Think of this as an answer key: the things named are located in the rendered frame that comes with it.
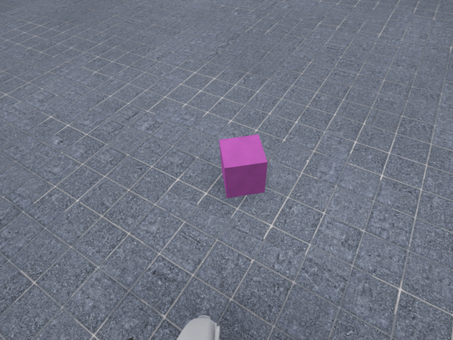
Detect carton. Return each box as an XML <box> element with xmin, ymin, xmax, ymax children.
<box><xmin>219</xmin><ymin>135</ymin><xmax>268</xmax><ymax>198</ymax></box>

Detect left robot thigh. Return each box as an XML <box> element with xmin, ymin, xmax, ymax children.
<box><xmin>176</xmin><ymin>318</ymin><xmax>220</xmax><ymax>340</ymax></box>

